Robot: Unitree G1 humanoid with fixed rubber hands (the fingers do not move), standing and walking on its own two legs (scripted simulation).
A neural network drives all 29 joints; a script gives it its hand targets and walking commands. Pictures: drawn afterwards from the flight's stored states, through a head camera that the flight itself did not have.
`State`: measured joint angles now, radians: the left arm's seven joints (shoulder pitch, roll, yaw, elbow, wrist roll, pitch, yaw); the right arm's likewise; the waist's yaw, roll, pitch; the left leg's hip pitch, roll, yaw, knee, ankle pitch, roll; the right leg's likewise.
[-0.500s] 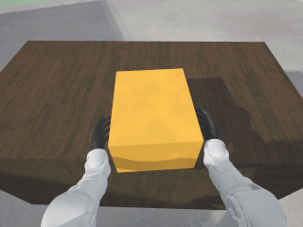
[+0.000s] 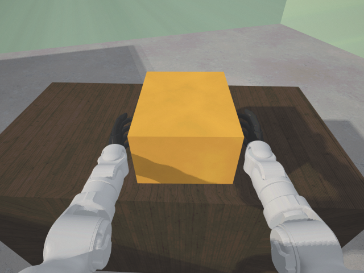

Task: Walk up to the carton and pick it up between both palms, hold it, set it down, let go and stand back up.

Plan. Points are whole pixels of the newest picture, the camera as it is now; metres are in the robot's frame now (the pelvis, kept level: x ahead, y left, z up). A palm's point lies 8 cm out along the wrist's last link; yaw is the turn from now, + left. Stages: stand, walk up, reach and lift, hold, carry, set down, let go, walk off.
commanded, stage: reach and lift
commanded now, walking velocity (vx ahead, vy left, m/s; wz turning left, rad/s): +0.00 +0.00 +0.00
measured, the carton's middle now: (185, 121) +0.49 +0.00 +0.11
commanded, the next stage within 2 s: hold in 1.32 s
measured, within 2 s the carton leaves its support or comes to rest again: neither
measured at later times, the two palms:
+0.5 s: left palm (108, 145) +0.39 +0.18 +0.13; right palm (247, 143) +0.38 -0.14 +0.14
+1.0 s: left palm (108, 144) +0.37 +0.17 +0.15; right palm (255, 148) +0.36 -0.14 +0.15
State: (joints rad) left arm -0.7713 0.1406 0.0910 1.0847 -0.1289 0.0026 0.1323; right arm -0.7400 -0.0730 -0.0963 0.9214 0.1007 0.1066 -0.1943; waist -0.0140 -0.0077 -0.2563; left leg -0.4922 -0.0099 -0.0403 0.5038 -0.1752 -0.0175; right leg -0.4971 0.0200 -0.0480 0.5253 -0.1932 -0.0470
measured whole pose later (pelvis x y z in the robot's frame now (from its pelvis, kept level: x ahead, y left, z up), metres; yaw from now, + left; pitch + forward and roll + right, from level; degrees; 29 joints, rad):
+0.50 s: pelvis +0.03 +0.02 +0.01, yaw +0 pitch +1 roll -2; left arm -0.45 0.08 0.08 0.42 0.02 0.38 0.15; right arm -0.48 -0.08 -0.01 0.53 0.19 0.27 -0.21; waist -0.04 -0.03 -0.14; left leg -0.24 -0.01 -0.06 0.41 -0.20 0.01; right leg -0.18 0.03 -0.05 0.30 -0.15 -0.02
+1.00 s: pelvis +0.02 +0.02 +0.02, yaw -1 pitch -4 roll -1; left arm -0.41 0.01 0.17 0.18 0.16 0.57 0.08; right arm -0.44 -0.05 0.00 0.38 0.17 0.36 -0.23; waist -0.06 -0.04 -0.04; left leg -0.11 0.00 -0.03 0.37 -0.18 0.01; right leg -0.08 0.04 -0.01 0.29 -0.14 -0.02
